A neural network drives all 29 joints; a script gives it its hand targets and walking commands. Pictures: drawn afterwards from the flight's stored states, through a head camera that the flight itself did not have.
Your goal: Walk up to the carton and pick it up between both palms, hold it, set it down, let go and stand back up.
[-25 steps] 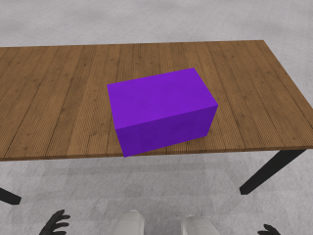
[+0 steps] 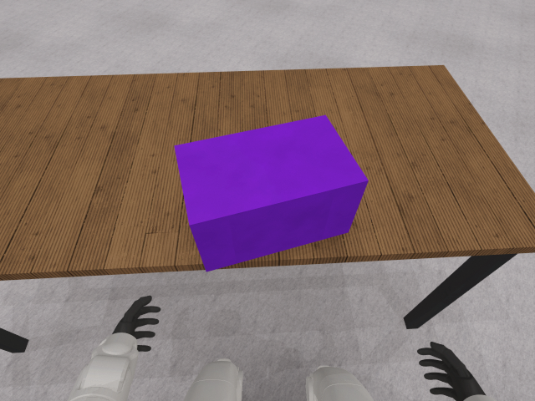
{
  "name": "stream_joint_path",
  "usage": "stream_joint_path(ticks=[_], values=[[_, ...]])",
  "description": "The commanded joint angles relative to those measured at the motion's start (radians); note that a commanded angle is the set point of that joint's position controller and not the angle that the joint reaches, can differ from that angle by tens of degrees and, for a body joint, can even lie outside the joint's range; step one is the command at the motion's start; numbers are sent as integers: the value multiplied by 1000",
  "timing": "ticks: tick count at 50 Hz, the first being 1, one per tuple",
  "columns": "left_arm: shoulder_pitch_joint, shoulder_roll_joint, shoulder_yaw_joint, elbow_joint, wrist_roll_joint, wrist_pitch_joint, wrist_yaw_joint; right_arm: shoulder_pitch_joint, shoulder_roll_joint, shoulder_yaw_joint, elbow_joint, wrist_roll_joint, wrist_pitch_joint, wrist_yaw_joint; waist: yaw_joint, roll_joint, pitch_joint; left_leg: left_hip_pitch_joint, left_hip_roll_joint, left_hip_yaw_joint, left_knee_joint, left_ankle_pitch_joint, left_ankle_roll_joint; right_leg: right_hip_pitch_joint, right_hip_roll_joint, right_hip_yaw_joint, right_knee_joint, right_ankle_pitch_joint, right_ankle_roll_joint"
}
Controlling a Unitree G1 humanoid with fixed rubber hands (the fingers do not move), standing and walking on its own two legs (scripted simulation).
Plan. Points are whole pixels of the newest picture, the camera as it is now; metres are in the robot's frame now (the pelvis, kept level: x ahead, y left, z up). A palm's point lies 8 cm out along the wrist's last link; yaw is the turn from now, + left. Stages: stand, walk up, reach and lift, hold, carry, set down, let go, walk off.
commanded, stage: reach and lift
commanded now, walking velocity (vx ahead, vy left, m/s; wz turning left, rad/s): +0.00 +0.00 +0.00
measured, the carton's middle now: (267, 192) +0.43 +0.03 +0.02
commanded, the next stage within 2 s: none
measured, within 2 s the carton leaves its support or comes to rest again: neither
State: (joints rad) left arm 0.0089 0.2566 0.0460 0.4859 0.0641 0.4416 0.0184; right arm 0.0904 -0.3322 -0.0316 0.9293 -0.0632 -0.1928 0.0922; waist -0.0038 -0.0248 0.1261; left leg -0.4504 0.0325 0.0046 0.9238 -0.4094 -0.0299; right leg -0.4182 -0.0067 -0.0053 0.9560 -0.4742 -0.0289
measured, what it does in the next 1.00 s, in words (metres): stands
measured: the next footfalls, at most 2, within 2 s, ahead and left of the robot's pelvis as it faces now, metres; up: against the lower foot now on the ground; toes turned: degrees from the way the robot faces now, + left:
none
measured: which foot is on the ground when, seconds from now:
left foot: down 0.00-1.00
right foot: down 0.00-1.00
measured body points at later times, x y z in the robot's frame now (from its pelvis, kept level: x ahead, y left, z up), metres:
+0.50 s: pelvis -0.01 -0.03 +0.02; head +0.02 -0.04 +0.47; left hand +0.16 +0.23 -0.05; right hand +0.16 -0.30 -0.06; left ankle +0.05 +0.14 -0.69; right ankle +0.03 -0.11 -0.69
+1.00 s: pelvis +0.00 -0.02 +0.03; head +0.02 -0.02 +0.48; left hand +0.19 +0.21 -0.01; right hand +0.19 -0.31 -0.01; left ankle +0.05 +0.14 -0.69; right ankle +0.03 -0.11 -0.69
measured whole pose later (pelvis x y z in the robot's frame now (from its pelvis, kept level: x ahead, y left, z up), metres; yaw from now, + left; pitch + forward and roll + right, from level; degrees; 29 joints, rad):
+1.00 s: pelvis +0.00 -0.02 +0.03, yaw +0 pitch +0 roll +2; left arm 0.28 0.15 0.05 0.18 -0.06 0.11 0.18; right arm 0.20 -0.41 -0.03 0.55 0.26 -0.20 0.22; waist -0.01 -0.05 0.02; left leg -0.41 0.03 0.01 0.67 -0.26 -0.06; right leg -0.42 -0.01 -0.01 0.78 -0.37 -0.03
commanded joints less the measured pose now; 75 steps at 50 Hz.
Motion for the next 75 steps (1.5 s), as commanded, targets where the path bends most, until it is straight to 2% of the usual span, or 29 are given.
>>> stream_joint_path(ticks=[1, 3, 8, 10, 16, 17, 21, 25, 26, 30, 31, 33, 35, 36, 42, 46, 50, 51, 55, 58, 60, 63, 64, 66, 67, 69, 71, 73, 75], values=[[44, 134, 79, -292, 18, -30, 63, -42, -300, -199, -141, 76, -38, 25, -41, 59, -259, 287, 29, 2, -329, 263, 0, 48, 15, -79, -349, 359, -11], [61, 142, 88, -317, -11, -61, 66, -27, -318, -200, -159, 85, -47, 21, -51, -11, -300, 308, 12, 17, -321, 312, 7, 79, 24, -66, -362, 415, 4], [101, 162, 115, -363, -45, -125, 77, -18, -297, -175, -245, 133, -67, 19, -17, -78, -360, 374, -11, 23, -341, 361, 24, 91, 21, -43, -410, 483, 28], [115, 164, 126, -418, -40, -166, 93, 42, -288, -157, -226, 140, -84, 18, -12, -33, -382, 341, -20, 34, -351, 370, 21, 103, 13, -24, -417, 479, 37], [120, 169, 119, -406, -99, -255, 106, 81, -247, -134, -307, 149, -73, 26, -39, -93, -325, 295, -40, 65, -409, 220, 34, 97, -10, 38, -496, 272, 25], [133, 150, 121, -434, -96, -272, 110, 85, -237, -137, -338, 153, -80, 31, -17, -94, -336, 313, -33, 63, -425, 209, 36, 109, -9, 24, -499, 251, 22], [106, 143, 120, -414, -103, -299, 122, 78, -234, -113, -358, 176, -66, 42, -18, -103, -318, 286, -48, 55, -430, 144, 48, 69, -33, 71, -530, 111, 25], [89, 144, 119, -441, -111, -314, 127, 49, -225, -90, -442, 204, -55, 44, 5, -122, -285, 382, -71, 54, -381, 111, 30, -93, -86, 101, -595, -68, -15], [111, 135, 127, -407, -113, -306, 122, 57, -227, -90, -480, 207, -53, 36, 10, -180, -263, 399, -87, 49, -372, 125, 38, -104, -101, 128, -619, -92, -5], [122, 97, 100, -452, -107, -305, 146, 48, -243, -93, -486, 233, -37, 61, 27, -70, -259, 393, -75, 38, -414, 97, 25, -98, -81, 86, -611, -48, -28], [104, 92, 81, -474, -119, -312, 145, 38, -274, -110, -508, 232, -38, 67, 10, -107, -265, 402, -65, 34, -423, 106, 34, -95, -61, 71, -598, -40, -20], [117, 74, 73, -519, -119, -320, 160, 14, -283, -105, -534, 256, -42, 85, 24, -97, -307, 478, -61, 5, -405, 53, 28, -161, -92, 81, -618, -95, -44], [132, 79, 74, -505, -117, -326, 167, 62, -275, -100, -517, 275, -39, 88, 2, -50, -285, 443, -63, 18, -422, 85, 25, -129, -70, 70, -591, -9, -35], [157, 64, 71, -509, -123, -333, 167, 37, -273, -90, -547, 282, -39, 90, 21, -76, -272, 386, -55, 33, -445, 96, 29, -54, -56, 67, -601, 14, -14], [166, 15, 21, -603, -108, -360, 194, 52, -339, -121, -495, 318, -41, 123, 0, 20, -314, 355, -37, 26, -513, 101, 23, 47, 7, 3, -543, 169, -10], [209, -24, 5, -628, -132, -383, 199, 28, -346, -102, -546, 359, -73, 135, 6, -59, -332, 329, -40, 41, -485, 160, 34, 66, 14, 15, -550, 215, 2], [224, -34, 11, -663, -123, -426, 212, 31, -351, -82, -575, 399, -117, 145, 34, -37, -367, 333, -43, 42, -468, 213, 31, 70, 20, 7, -524, 260, 7], [216, -62, -22, -718, -152, -427, 225, 23, -375, -83, -574, 405, -128, 148, 14, -41, -391, 344, -38, 28, -461, 221, 20, 54, 23, 14, -528, 259, 2], [271, -87, -10, -659, -132, -443, 215, 29, -373, -45, -585, 431, -139, 153, 20, -88, -378, 352, -43, 35, -462, 277, 38, 76, 35, 19, -527, 346, 7], [224, -106, -30, -770, -127, -468, 235, 15, -401, -34, -602, 466, -151, 163, 28, -37, -409, 360, -43, 29, -452, 283, 22, 48, 41, 19, -514, 336, 4], [246, -104, -23, -722, -125, -465, 232, -18, -418, -48, -636, 469, -158, 169, 29, -97, -357, 330, -37, 34, -456, 240, 27, 35, 46, 13, -529, 273, 0], [209, -139, -50, -742, -129, -472, 245, -21, -425, -41, -635, 495, -159, 186, 27, -93, -345, 290, -37, 32, -465, 178, 26, 26, 32, 43, -549, 196, -4], [205, -122, -21, -759, -124, -482, 250, -37, -432, -33, -645, 506, -153, 191, 58, -101, -350, 281, -35, 36, -476, 164, 30, 34, 37, 37, -535, 194, -2], [206, -137, -37, -791, -142, -482, 262, -59, -464, -44, -679, 518, -160, 197, 42, -131, -356, 267, -32, 24, -479, 151, 31, 24, 46, 37, -538, 178, 0], [186, -126, -28, -789, -134, -486, 267, -77, -451, -42, -701, 524, -164, 192, 54, -93, -361, 257, -43, 40, -468, 179, 21, 27, 47, 41, -521, 225, -1], [208, -165, -51, -756, -133, -468, 266, -47, -465, -42, -632, 533, -155, 198, 31, -115, -348, 263, -37, 29, -465, 197, 16, 28, 47, 49, -539, 234, -5], [162, -161, -46, -796, -138, -454, 271, -117, -475, -48, -651, 542, -141, 203, 46, -91, -343, 259, -33, 21, -489, 129, 16, 17, 39, 56, -549, 163, -16], [144, -160, -57, -761, -157, -443, 268, -132, -488, -44, -682, 541, -131, 201, 37, -150, -317, 244, -33, 26, -486, 139, 24, 11, 44, 66, -555, 177, -7], [71, -139, -21, -767, -158, -437, 271, -190, -462, -25, -696, 552, -112, 197, 52, -128, -332, 204, -43, 36, -493, 70, 27, 36, 20, 109, -569, 86, -3]])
